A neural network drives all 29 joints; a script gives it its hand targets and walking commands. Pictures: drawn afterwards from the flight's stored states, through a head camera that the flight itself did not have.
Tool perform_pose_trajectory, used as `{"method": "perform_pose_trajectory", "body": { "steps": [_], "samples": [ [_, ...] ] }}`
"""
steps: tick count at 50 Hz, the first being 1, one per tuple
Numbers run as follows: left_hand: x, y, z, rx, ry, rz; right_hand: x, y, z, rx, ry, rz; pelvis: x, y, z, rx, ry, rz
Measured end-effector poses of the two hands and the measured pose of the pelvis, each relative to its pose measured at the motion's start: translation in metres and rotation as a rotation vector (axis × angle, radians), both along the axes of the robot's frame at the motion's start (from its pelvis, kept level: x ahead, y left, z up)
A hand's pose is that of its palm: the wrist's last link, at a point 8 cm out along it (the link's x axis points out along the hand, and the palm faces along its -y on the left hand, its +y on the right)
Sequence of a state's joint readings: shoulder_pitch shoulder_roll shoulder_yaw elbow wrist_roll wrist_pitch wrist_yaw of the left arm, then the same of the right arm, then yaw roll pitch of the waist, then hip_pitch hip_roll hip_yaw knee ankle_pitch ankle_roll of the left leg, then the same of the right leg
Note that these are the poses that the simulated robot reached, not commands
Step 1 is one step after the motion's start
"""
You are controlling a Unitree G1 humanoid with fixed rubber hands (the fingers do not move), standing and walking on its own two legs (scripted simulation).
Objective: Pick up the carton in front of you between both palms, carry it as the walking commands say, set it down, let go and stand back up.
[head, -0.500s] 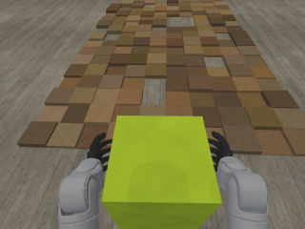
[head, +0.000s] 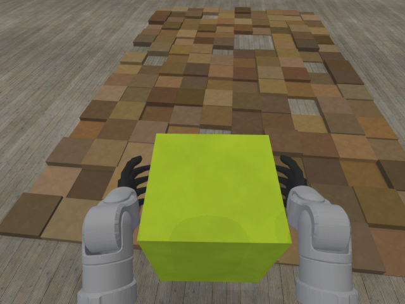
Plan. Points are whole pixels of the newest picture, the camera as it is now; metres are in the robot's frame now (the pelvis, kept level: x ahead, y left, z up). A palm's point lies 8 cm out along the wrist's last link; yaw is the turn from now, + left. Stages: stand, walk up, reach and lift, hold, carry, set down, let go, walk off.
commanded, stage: carry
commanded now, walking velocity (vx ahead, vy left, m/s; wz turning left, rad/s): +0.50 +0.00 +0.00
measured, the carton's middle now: (210, 213) +0.30 +0.00 +0.04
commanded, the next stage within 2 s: none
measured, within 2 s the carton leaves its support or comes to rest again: neither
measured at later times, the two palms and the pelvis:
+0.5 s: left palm (152, 59) +0.68 +0.15 +0.18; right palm (263, 59) +0.68 -0.15 +0.17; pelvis +0.28 +0.00 +0.01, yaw +1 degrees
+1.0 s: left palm (148, 46) +0.81 +0.18 +0.16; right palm (244, 47) +0.81 -0.12 +0.16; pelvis +0.43 +0.03 +0.02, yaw +0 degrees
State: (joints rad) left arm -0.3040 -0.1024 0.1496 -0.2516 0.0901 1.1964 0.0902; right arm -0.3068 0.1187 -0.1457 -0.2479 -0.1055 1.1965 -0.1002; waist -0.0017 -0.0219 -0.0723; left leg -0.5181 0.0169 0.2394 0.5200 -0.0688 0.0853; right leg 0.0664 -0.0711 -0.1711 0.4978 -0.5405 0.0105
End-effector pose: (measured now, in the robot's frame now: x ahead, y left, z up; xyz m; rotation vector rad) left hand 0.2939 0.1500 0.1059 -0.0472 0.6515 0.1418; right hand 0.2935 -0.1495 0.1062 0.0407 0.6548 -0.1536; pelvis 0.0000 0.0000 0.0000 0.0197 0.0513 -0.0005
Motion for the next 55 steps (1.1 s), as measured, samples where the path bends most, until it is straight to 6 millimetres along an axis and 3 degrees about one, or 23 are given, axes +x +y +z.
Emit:
{"method": "perform_pose_trajectory", "body": {
  "steps": [3,6,12,18,21,25,33,39,46,55],
  "samples": [
    [0.055,0.002,-0.010,0.013,0.050,-0.054,0.044,0.002,-0.007,-0.036,0.051,-0.017,0.032,0.009,0.001,0.003,0.002,-0.012],
    [0.102,0.000,-0.006,0.014,0.084,-0.081,0.084,0.001,-0.003,-0.041,0.087,-0.033,0.061,0.016,0.012,-0.008,0.012,-0.020],
    [0.200,-0.002,0.028,0.012,0.020,-0.083,0.180,-0.001,0.032,-0.040,0.023,-0.043,0.127,0.020,0.027,-0.027,0.035,-0.013],
    [0.295,0.000,0.063,0.021,-0.061,-0.046,0.288,0.000,0.068,-0.040,-0.059,-0.002,0.202,0.008,0.023,-0.025,0.040,0.003],
    [0.338,-0.002,0.075,0.038,-0.082,-0.019,0.338,-0.002,0.074,-0.021,-0.082,0.023,0.245,0.000,0.012,-0.022,0.031,0.013],
    [0.382,-0.002,0.073,0.049,-0.033,0.006,0.390,-0.002,0.067,0.012,-0.034,0.034,0.278,-0.004,0.014,-0.032,0.045,0.014],
    [0.433,0.012,0.055,-0.019,0.014,0.065,0.446,0.012,0.055,0.047,0.014,0.011,0.329,0.004,0.029,0.000,0.067,0.010],
    [0.469,0.025,0.050,-0.056,-0.026,0.040,0.471,0.025,0.055,0.025,-0.028,-0.025,0.370,0.020,0.022,-0.007,0.062,0.002],
    [0.498,0.032,0.048,-0.009,0.035,0.026,0.499,0.032,0.044,0.017,0.033,0.000,0.409,0.027,0.024,-0.026,0.072,0.007],
    [0.538,0.030,0.062,0.022,-0.026,-0.028,0.533,0.030,0.063,-0.024,-0.028,-0.001,0.457,0.034,0.007,-0.011,0.047,-0.011]
  ]
}}
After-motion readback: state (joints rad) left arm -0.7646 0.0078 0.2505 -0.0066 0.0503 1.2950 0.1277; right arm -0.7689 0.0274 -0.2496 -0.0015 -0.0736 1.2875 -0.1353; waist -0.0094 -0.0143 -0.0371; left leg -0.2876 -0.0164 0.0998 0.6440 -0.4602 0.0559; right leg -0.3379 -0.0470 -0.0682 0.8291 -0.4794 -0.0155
